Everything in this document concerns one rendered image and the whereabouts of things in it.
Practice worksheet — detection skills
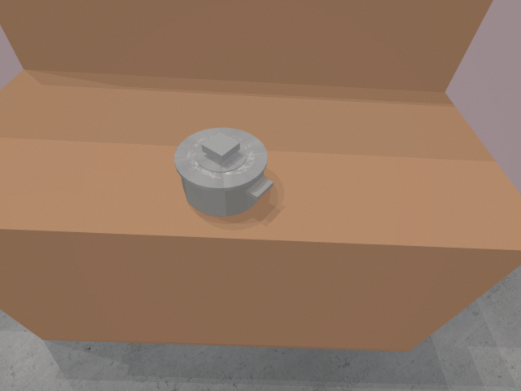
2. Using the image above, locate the pot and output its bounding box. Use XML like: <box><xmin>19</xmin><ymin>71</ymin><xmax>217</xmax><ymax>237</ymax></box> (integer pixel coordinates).
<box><xmin>176</xmin><ymin>148</ymin><xmax>274</xmax><ymax>217</ymax></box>

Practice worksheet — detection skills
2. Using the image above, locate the knob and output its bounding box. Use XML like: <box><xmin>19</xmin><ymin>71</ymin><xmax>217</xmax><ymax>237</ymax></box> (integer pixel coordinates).
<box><xmin>202</xmin><ymin>132</ymin><xmax>240</xmax><ymax>162</ymax></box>

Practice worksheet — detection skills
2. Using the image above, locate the lid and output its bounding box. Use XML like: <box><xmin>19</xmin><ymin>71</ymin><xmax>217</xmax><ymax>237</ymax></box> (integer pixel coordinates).
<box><xmin>174</xmin><ymin>128</ymin><xmax>268</xmax><ymax>191</ymax></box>

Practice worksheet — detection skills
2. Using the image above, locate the table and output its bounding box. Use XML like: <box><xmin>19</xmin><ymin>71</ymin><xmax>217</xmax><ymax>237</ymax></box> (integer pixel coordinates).
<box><xmin>0</xmin><ymin>0</ymin><xmax>521</xmax><ymax>352</ymax></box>

